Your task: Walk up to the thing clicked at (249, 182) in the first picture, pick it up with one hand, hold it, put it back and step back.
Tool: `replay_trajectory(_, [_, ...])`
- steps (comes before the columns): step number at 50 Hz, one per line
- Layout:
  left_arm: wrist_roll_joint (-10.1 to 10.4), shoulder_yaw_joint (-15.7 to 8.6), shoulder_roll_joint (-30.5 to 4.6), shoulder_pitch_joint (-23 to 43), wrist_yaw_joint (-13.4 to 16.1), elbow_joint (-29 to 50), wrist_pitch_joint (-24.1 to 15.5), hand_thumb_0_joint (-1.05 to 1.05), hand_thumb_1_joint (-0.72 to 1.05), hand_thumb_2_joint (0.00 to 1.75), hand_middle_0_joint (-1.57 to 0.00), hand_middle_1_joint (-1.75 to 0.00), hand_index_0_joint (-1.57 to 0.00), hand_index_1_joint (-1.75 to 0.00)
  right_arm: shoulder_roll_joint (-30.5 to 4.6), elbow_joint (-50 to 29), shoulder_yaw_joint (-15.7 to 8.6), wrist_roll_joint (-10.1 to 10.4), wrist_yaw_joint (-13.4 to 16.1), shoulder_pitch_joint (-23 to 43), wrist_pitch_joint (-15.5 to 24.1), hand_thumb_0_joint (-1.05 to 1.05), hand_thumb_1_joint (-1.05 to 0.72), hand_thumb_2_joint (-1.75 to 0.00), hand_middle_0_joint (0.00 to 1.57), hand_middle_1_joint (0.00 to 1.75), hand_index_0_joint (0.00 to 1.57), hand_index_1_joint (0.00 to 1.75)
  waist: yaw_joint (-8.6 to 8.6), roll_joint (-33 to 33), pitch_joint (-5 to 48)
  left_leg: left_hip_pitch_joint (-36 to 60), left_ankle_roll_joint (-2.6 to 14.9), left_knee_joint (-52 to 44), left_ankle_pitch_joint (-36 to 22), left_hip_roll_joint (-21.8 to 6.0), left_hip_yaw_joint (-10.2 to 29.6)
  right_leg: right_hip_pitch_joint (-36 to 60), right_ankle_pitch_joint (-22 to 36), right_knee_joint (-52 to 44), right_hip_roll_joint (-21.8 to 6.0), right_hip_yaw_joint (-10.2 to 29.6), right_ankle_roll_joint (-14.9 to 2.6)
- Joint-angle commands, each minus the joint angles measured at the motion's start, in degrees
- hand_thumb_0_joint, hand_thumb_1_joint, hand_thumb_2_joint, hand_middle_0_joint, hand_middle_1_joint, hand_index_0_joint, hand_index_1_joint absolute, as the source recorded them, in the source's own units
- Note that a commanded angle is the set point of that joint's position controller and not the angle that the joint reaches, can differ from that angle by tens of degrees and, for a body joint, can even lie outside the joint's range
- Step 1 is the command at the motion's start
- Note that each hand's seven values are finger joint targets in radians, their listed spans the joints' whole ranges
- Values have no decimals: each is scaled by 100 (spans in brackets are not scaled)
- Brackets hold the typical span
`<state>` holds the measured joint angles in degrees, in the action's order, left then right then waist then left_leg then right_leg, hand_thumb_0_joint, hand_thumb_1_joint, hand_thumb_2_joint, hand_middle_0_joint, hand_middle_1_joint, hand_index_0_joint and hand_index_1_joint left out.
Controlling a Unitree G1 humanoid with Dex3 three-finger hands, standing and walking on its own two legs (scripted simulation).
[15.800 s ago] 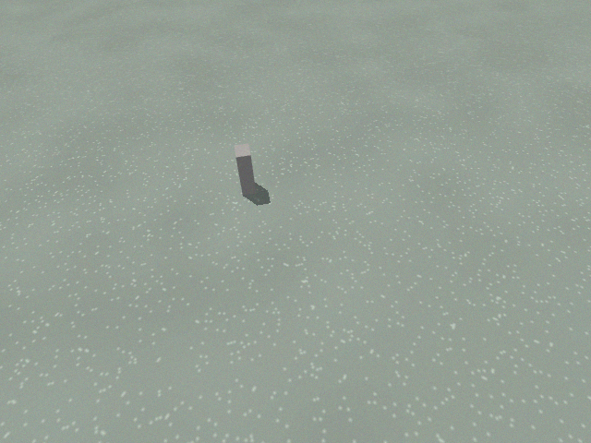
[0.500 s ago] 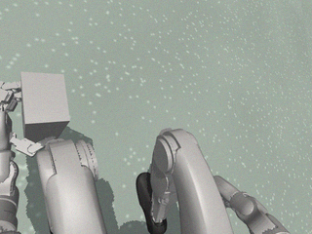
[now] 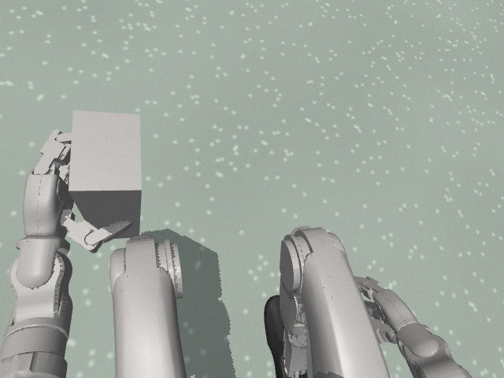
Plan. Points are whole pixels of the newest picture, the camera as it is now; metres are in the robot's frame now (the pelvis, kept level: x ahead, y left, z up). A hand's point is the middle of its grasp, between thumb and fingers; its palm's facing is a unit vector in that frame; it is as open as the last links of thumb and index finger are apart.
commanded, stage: lift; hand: left
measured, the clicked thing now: (113, 188) +0.39 +0.22 -0.05
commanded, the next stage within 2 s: none
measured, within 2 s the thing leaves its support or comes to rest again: neither
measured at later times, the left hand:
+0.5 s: hand (37, 151) +0.35 +0.23 +0.14, palm faces +0.09 -1.00 -0.04, open 13.1 cm
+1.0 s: hand out of the picture +0.35 +0.24 +0.32, palm faces +0.09 -1.00 -0.01, open 13.1 cm
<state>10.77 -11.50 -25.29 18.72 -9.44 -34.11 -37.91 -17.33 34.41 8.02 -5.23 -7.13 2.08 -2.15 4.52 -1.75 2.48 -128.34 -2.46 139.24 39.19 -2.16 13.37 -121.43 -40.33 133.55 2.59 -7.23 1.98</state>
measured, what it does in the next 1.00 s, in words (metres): rises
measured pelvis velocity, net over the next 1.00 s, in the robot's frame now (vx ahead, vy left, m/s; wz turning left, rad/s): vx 0.05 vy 0.01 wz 0.16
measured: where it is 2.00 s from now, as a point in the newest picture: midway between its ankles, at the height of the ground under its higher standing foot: (227, 373)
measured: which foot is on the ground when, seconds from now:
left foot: down 0.00-1.00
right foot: down 0.00-1.00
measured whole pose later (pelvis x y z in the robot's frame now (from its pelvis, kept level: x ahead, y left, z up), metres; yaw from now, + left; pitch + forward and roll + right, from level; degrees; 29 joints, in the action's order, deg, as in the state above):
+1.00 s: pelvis +0.05 +0.01 +0.28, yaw +9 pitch +22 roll -4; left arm 13.1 -8.8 -16.3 4.0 -11.6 -9.4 -12.9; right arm -13.9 31.8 -0.2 3.6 2.2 -9.8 3.4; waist 2.2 1.9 9.7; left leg -73.4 -0.6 84.9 34.1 -2.8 3.8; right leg -68.5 -35.5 81.7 -0.3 -2.7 1.6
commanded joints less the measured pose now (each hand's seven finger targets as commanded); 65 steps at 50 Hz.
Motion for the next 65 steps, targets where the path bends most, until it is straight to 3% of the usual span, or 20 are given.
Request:
replay_trajectory(1, [244, -292, -541, 815, -150, 1759, -61, 0, 13, 129, -132, -148, -132, -150, -1261, -574, -736, 181, 172, -345, 74, 0, -92, -91, 20, 30, 20, 30, -53, 1250, 3956, 2707, 308, -1952, -429, 39, -702, 1821, 996, -1576, 179, -237, -417])
replay_trajectory(10, [405, -423, -476, 459, -226, 2954, 655, 0, -6, 125, -127, -146, -128, -147, -995, -803, -1059, 488, 427, -487, 119, 0, -93, -91, 20, 30, 20, 30, -183, 787, 4327, 2901, 414, -2438, -478, 19, -923, 2619, 902, -2533, 41, 360, -331])
replay_trajectory(14, [422, -462, -315, 305, -158, 3168, 969, 0, -6, 123, -125, -144, -126, -145, -904, -826, -1153, 614, 544, -606, 157, 0, -93, -91, 20, 30, 20, 30, -205, 791, 4252, 3410, 405, -2927, -409, 17, -927, 2678, 771, -2845, 19, 362, -378])
replay_trajectory(17, [443, -283, -90, 181, -139, 3386, 1176, 0, -8, 123, -126, -144, -127, -145, -866, -863, -1192, 681, 612, -637, 211, 0, -93, -91, 20, 30, 20, 30, -171, 642, 4098, 3655, 416, -3215, -411, 25, -933, 2884, 756, -3174, -5, 399, -371])
replay_trajectory(24, [366, -140, -11, -195, -155, 3941, 1690, 0, -7, 119, -128, -140, -128, -142, -778, -1020, -1269, 829, 775, -725, 338, 0, -93, -90, 20, 30, 20, 30, -198, 720, 4106, 4760, 384, -4116, -624, 29, -894, 3550, 943, -3835, -41, 368, -383])
replay_trajectory(27, [339, -259, -200, -304, -158, 4192, 1893, 0, -5, 114, -126, -137, -127, -138, -722, -1086, -1266, 884, 852, -770, 376, 0, -93, -90, 20, 30, 20, 30, -241, 745, 3987, 5162, 378, -4576, -651, 33, -900, 4019, 938, -4301, -61, 439, -368])
replay_trajectory(28, [337, -425, -331, -317, -140, 4259, 1963, 0, -4, 113, -125, -135, -126, -136, -699, -1087, -1258, 900, 877, -770, 390, 0, -92, -90, 20, 30, 20, 30, -306, 725, 4038, 5350, 376, -4721, -690, 39, -903, 4198, 956, -4444, -66, 462, -372])
replay_trajectory(29, [315, -276, -212, -430, -151, 4269, 2033, 0, -5, 112, -123, -134, -124, -134, -664, -1081, -1254, 906, 892, -808, 404, 0, -92, -90, 20, 30, 20, 30, -264, 790, 3973, 5500, 366, -4847, -767, 43, -912, 4314, 1040, -4543, -74, 474, -371])
replay_trajectory(34, [415, -127, 88, -605, -167, 4080, 2278, 0, 2, 111, -123, -132, -124, -132, -561, -981, -1204, 928, 975, -957, 543, 0, -91, -90, 20, 30, 20, 30, -149, 686, 3499, 6162, 355, -5469, -1156, 48, -853, 4820, 1406, -5075, -78, 431, -344])
replay_trajectory(36, [404, -160, 60, -554, -181, 3917, 2296, 0, 3, 111, -122, -131, -123, -131, -539, -951, -1198, 932, 993, -1020, 605, 0, -91, -90, 20, 30, 20, 30, -101, 569, 3231, 6264, 373, -5627, -1258, 44, -891, 5074, 1533, -5336, -84, 448, -327])
replay_trajectory(37, [402, -47, 153, -543, -210, 3859, 2287, 0, 4, 111, -123, -132, -124, -132, -512, -939, -1179, 921, 981, -1030, 638, 0, -91, -90, 20, 30, 20, 30, -65, 560, 3165, 6324, 365, -5690, -1325, 42, -888, 5195, 1604, -5381, -89, 441, -323])
replay_trajectory(38, [424, -134, 70, -348, -230, 4021, 2244, 0, 4, 112, -124, -132, -124, -133, -549, -951, -1214, 904, 983, -1035, 670, 0, -91, -90, 20, 30, 20, 30, -98, 610, 3138, 6383, 363, -5798, -1274, 52, -902, 5298, 1567, -5490, -99, 460, -324])
replay_trajectory(42, [348, -2, 226, -487, -217, 3798, 2194, 0, 14, 114, -127, -134, -128, -135, -530, -915, -1237, 879, 979, -1137, 740, 0, -90, -90, 20, 30, 20, 30, -191, 738, 2946, 6984, 308, -6346, -1198, 52, -857, 5559, 1459, -5859, -124, 431, -351])
replay_trajectory(44, [384, -161, 166, -536, -216, 3700, 2154, 0, 14, 117, -128, -136, -129, -137, -525, -937, -1206, 880, 973, -1147, 768, 0, -90, -90, 20, 30, 20, 30, -235, 715, 2941, 7231, 296, -6569, -1317, 52, -828, 5819, 1573, -6027, -135, 412, -346])
replay_trajectory(45, [361, -36, 217, -463, -224, 3810, 2129, 0, 13, 117, -129, -137, -130, -137, -506, -929, -1198, 871, 968, -1148, 777, 0, -91, -90, 20, 30, 20, 30, -246, 825, 2894, 7369, 282, -6692, -1284, 61, -841, 5888, 1550, -6119, -141, 417, -348])
replay_trajectory(49, [301, -115, 36, -210, -265, 3799, 2033, 0, 11, 117, -128, -137, -129, -138, -528, -869, -1194, 845, 989, -1249, 809, 0, -91, -90, 20, 30, 20, 30, -210, 869, 2805, 7854, 262, -7066, -1455, 47, -842, 6226, 1725, -6454, -146, 423, -338])
replay_trajectory(50, [302, 37, 220, -319, -289, 3595, 2053, 0, 11, 115, -128, -135, -128, -136, -482, -852, -1165, 846, 993, -1276, 812, 0, -91, -90, 20, 30, 20, 30, -183, 769, 2769, 7983, 261, -7095, -1627, 40, -854, 6312, 1855, -6513, -142, 413, -335])
replay_trajectory(54, [375, -13, 198, -149, -336, 3563, 1998, 0, 5, 114, -125, -134, -126, -135, -463, -758, -1138, 817, 1022, -1450, 840, 0, -91, -90, 20, 30, 20, 30, -164, 638, 2884, 8387, 278, -7262, -2244, 56, -932, 6900, 2406, -6847, -132, 421, -307])
replay_trajectory(59, [362, 86, 369, -83, -404, 3060, 1949, 0, 9, 118, -126, -136, -127, -137, -494, -676, -1157, 776, 1024, -1439, 858, 0, -90, -90, 20, 30, 20, 30, -144, 492, 2442, 8575, 281, -7630, -2104, 57, -984, 7155, 2314, -7241, -127, 430, -299])
replay_trajectory(65, [358, 67, 389, 22, -479, 2913, 1872, 0, 13, 122, -129, -139, -129, -140, -454, -676, -1125, 746, 1001, -1482, 834, 0, -90, -90, 20, 30, 20, 30, -260, 528, 2258, 9022, 246, -8128, -2231, 53, -1023, 7578, 2399, -7631, -124, 404, -306])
